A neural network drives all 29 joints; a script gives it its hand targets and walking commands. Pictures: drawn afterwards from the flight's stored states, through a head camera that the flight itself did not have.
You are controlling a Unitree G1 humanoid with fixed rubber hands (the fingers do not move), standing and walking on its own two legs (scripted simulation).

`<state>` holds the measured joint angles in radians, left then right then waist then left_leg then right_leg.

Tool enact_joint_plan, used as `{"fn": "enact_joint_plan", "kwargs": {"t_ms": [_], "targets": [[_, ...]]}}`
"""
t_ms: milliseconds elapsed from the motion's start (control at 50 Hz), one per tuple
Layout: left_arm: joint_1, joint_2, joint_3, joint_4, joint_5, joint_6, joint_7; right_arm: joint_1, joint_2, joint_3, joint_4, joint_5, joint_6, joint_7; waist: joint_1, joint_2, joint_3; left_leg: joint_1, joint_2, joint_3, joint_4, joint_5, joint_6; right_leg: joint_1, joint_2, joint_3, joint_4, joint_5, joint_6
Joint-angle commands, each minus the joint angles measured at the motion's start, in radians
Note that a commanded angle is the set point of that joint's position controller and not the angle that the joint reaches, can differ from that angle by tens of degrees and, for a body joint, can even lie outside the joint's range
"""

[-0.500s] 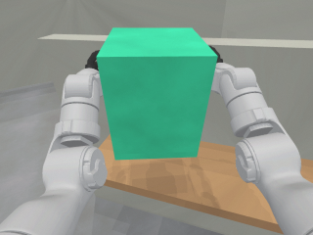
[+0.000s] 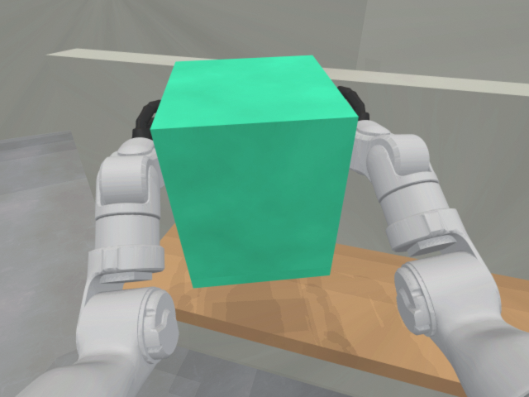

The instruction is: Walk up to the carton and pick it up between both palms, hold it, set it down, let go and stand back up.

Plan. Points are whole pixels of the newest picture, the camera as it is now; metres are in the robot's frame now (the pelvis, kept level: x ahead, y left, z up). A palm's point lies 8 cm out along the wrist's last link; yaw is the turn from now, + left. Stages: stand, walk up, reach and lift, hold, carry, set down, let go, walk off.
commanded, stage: hold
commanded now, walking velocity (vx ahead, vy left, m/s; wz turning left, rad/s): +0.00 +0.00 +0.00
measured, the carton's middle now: (253, 170) +0.35 -0.02 +0.25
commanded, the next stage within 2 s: none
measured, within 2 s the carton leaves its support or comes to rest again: neither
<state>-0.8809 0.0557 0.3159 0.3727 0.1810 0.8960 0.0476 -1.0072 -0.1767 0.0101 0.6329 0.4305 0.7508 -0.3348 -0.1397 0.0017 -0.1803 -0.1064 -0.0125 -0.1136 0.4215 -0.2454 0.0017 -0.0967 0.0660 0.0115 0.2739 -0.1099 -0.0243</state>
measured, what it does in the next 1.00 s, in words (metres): stands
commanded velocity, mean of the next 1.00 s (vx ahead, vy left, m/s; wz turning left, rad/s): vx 0.00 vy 0.00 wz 0.00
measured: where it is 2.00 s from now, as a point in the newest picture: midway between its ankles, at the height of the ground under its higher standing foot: outside the picture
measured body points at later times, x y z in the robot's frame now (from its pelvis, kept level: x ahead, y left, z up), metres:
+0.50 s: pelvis +0.01 +0.00 +0.00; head -0.09 +0.02 +0.44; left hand +0.40 +0.13 +0.29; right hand +0.38 -0.16 +0.31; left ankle -0.01 +0.12 -0.75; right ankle +0.03 -0.11 -0.75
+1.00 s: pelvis -0.01 +0.00 +0.00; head -0.10 +0.00 +0.44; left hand +0.39 +0.12 +0.31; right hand +0.37 -0.17 +0.30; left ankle -0.01 +0.12 -0.75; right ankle +0.03 -0.11 -0.75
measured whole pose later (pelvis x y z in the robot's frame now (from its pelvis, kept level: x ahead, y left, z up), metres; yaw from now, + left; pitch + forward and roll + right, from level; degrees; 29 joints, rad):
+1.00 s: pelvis -0.01 +0.00 +0.00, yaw -1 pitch -2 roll -1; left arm -1.06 0.07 0.38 0.61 0.20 0.84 0.07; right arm -1.11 -0.19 -0.04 0.78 0.36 0.73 -0.27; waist -0.07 0.05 -0.20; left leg -0.15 -0.02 -0.08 0.38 -0.20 0.01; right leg -0.17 0.05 0.04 0.29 -0.09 -0.02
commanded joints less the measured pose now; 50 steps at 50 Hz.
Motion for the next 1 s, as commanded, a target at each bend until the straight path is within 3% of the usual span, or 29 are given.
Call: {"fn": "enact_joint_plan", "kwargs": {"t_ms": [0,20,40,80,140,160,240,280,300,360,420,440,460,480,520,560,640,660,700,720,760,780,820,840,880,900,920,960,980], "targets": [[-0.968,-0.59,-0.38,-0.152,-0.179,-0.11,-0.15,-0.883,0.706,0.205,-0.248,0.156,-0.063,0.206,0.034,0.077,-0.296,-0.14,-0.018,0.034,-0.118,0.113,-0.053,0.236,0.009,0.012,0.035,0.119,0.044],[-0.987,-0.577,-0.37,-0.152,-0.174,-0.112,-0.143,-0.974,0.747,0.271,-0.324,0.194,-0.082,0.21,0.087,0.056,-0.369,-0.111,-0.018,0.039,-0.1,0.168,-0.049,0.246,0.006,0.011,0.033,0.158,0.041],[-0.98,-0.592,-0.381,-0.134,-0.187,-0.116,-0.143,-0.944,0.723,0.226,-0.284,0.165,-0.075,0.208,0.052,0.067,-0.367,-0.119,-0.017,0.037,-0.107,0.154,-0.046,0.255,0.005,0.019,0.039,0.158,0.042],[-0.991,-0.584,-0.349,-0.088,-0.188,-0.129,-0.136,-1.019,0.749,0.253,-0.331,0.171,-0.093,0.216,0.091,0.013,-0.419,-0.117,-0.022,0.036,-0.102,0.129,-0.026,0.246,0.006,0.03,0.028,0.142,0.037],[-0.971,-0.602,-0.325,-0.018,-0.193,-0.137,-0.141,-0.997,0.756,0.214,-0.299,0.143,-0.095,0.211,0.068,-0.045,-0.433,-0.102,-0.025,0.046,-0.113,0.123,-0.013,0.234,0.008,0.026,0.015,0.155,0.044],[-0.997,-0.602,-0.325,0.006,-0.191,-0.143,-0.143,-0.968,0.715,0.175,-0.202,0.121,-0.078,0.213,0.038,-0.034,-0.369,-0.128,-0.019,0.04,-0.124,0.079,-0.019,0.213,0.012,0.029,0.009,0.108,0.039],[-0.992,-0.571,-0.289,0.085,-0.18,-0.146,-0.157,-0.969,0.678,0.127,-0.156,0.099,-0.084,0.213,0.038,-0.051,-0.344,-0.15,-0.008,0.047,-0.133,0.033,-0.01,0.207,0.013,0.02,-0.001,0.061,0.045],[-0.959,-0.551,-0.251,0.105,-0.157,-0.145,-0.157,-1.006,0.699,0.166,-0.194,0.122,-0.095,0.206,0.076,-0.053,-0.35,-0.133,-0.013,0.045,-0.113,0.084,-0.009,0.226,0.0,0.039,0.002,0.106,0.044],[-0.949,-0.568,-0.278,0.06,-0.176,-0.147,-0.16,-0.962,0.713,0.16,-0.217,0.122,-0.101,0.2,0.04,-0.04,-0.396,-0.113,-0.02,0.047,-0.105,0.12,-0.02,0.254,0.005,0.036,0.01,0.161,0.053],[-0.938,-0.595,-0.356,-0.087,-0.21,-0.155,-0.161,-0.896,0.709,0.195,-0.257,0.17,-0.099,0.182,0.003,0.053,-0.488,-0.06,-0.023,0.035,-0.059,0.328,-0.06,0.339,0.009,0.036,0.043,0.386,0.047],[-0.875,-0.617,-0.371,-0.12,-0.202,-0.127,-0.166,-0.894,0.672,0.22,-0.344,0.192,-0.099,0.159,-0.019,0.081,-0.475,-0.019,-0.035,0.034,-0.02,0.414,-0.082,0.374,0.014,0.04,0.053,0.501,0.038],[-0.846,-0.58,-0.349,-0.096,-0.198,-0.114,-0.171,-0.861,0.652,0.222,-0.352,0.199,-0.089,0.15,-0.031,0.04,-0.412,-0.039,-0.037,0.031,-0.035,0.375,-0.071,0.361,0.009,0.033,0.046,0.494,0.053],[-0.843,-0.554,-0.305,-0.084,-0.155,-0.11,-0.18,-0.845,0.655,0.227,-0.309,0.196,-0.073,0.148,-0.006,0.059,-0.325,-0.068,-0.037,0.035,-0.049,0.356,-0.06,0.345,0.005,0.04,0.043,0.467,0.051],[-0.855,-0.573,-0.348,-0.14,-0.176,-0.112,-0.185,-0.834,0.681,0.214,-0.324,0.198,-0.071,0.142,-0.035,0.058,-0.351,-0.049,-0.029,0.035,-0.049,0.325,-0.063,0.34,0.002,0.045,0.044,0.439,0.046],[-0.835,-0.568,-0.371,-0.21,-0.165,-0.095,-0.174,-0.837,0.69,0.27,-0.376,0.237,-0.068,0.146,-0.002,0.105,-0.378,-0.029,-0.035,0.028,-0.037,0.379,-0.072,0.333,0.007,0.036,0.052,0.468,0.047],[-0.924,-0.601,-0.415,-0.279,-0.182,-0.097,-0.166,-0.805,0.677,0.241,-0.323,0.231,-0.062,0.156,-0.035,0.145,-0.372,0.021,-0.024,0.028,-0.034,0.405,-0.096,0.298,0.021,0.018,0.045,0.407,0.039],[-0.961,-0.614,-0.446,-0.295,-0.207,-0.102,-0.146,-0.952,0.737,0.286,-0.463,0.237,-0.087,0.168,0.022,0.111,-0.423,-0.011,-0.03,0.026,-0.038,0.329,-0.079,0.268,0.015,0.01,0.049,0.323,0.041],[-0.95,-0.629,-0.473,-0.301,-0.219,-0.107,-0.145,-0.877,0.724,0.265,-0.428,0.227,-0.082,0.168,0.001,0.123,-0.419,-0.01,-0.028,0.022,-0.033,0.342,-0.085,0.265,0.011,0.02,0.051,0.349,0.04],[-0.959,-0.62,-0.454,-0.267,-0.2,-0.109,-0.139,-0.936,0.74,0.276,-0.454,0.208,-0.087,0.175,0.03,0.099,-0.406,-0.032,-0.03,0.022,-0.051,0.277,-0.069,0.244,0.016,0.021,0.039,0.283,0.041],[-0.968,-0.633,-0.45,-0.241,-0.203,-0.108,-0.135,-0.929,0.723,0.243,-0.405,0.187,-0.076,0.182,0.011,0.088,-0.374,-0.041,-0.023,0.022,-0.076,0.215,-0.065,0.215,0.019,0.019,0.026,0.205,0.039],[-0.95,-0.603,-0.379,-0.127,-0.168,-0.103,-0.138,-0.933,0.731,0.242,-0.323,0.173,-0.075,0.192,0.056,0.071,-0.325,-0.1,-0.018,0.032,-0.104,0.122,-0.046,0.208,0.013,0.017,0.017,0.127,0.031],[-0.94,-0.591,-0.353,-0.075,-0.166,-0.107,-0.137,-0.925,0.728,0.211,-0.293,0.146,-0.069,0.201,0.05,0.006,-0.311,-0.109,-0.021,0.042,-0.126,0.064,-0.027,0.189,0.006,0.016,0.003,0.073,0.043],[-0.984,-0.569,-0.333,-0.04,-0.152,-0.118,-0.142,-0.931,0.726,0.205,-0.207,0.131,-0.067,0.219,0.067,0.021,-0.289,-0.16,-0.004,0.039,-0.146,0.026,-0.017,0.207,0.015,0.01,0.021,0.033,0.039],[-0.99,-0.541,-0.265,0.069,-0.142,-0.117,-0.152,-0.98,0.735,0.198,-0.203,0.125,-0.067,0.218,0.089,-0.042,-0.254,-0.183,-0.011,0.046,-0.154,-0.033,0.007,0.185,0.002,0.019,-0.004,-0.024,0.044],[-0.995,-0.567,-0.288,0.046,-0.172,-0.141,-0.153,-1.007,0.739,0.178,-0.228,0.113,-0.085,0.226,0.085,-0.033,-0.35,-0.183,-0.008,0.05,-0.143,-0.011,0.002,0.224,0.002,0.021,0.015,0.011,0.04],[-1.051,-0.548,-0.258,0.089,-0.163,-0.151,-0.155,-0.985,0.728,0.123,-0.128,0.085,-0.077,0.221,0.055,-0.028,-0.308,-0.197,-0.015,0.053,-0.166,-0.071,0.012,0.197,0.003,0.017,0.001,-0.054,0.046],[-1.02,-0.562,-0.249,0.116,-0.164,-0.157,-0.159,-1.035,0.762,0.162,-0.235,0.097,-0.101,0.223,0.089,-0.082,-0.389,-0.179,-0.018,0.056,-0.148,-0.011,0.02,0.223,0.001,0.022,0.004,0.003,0.045],[-0.978,-0.577,-0.271,0.137,-0.191,-0.161,-0.159,-1.033,0.729,0.137,-0.262,0.09,-0.108,0.205,0.051,-0.06,-0.455,-0.139,-0.025,0.053,-0.113,0.058,0.002,0.234,-0.008,0.036,0.003,0.098,0.053],[-1.018,-0.56,-0.258,0.122,-0.196,-0.176,-0.158,-1.053,0.759,0.156,-0.264,0.1,-0.11,0.204,0.066,-0.069,-0.447,-0.138,-0.032,0.058,-0.108,0.054,0.004,0.231,-0.013,0.049,0.002,0.101,0.059]]}}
